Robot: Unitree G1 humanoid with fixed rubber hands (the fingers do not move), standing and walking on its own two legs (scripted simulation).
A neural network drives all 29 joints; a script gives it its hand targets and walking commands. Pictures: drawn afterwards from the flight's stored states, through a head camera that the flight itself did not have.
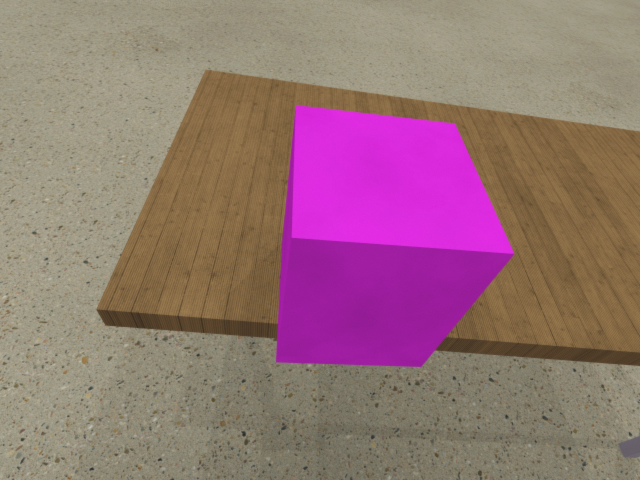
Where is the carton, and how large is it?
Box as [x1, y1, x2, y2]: [276, 105, 513, 366]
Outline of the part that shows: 296,105 282,238 276,361 421,366 513,254 511,247 458,131 453,123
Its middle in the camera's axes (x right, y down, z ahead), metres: +0.05 +0.01 +0.49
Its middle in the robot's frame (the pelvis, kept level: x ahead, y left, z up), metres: +0.40 -0.04 +0.10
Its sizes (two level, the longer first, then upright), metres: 0.210 0.200 0.250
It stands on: a table, 0.74 m high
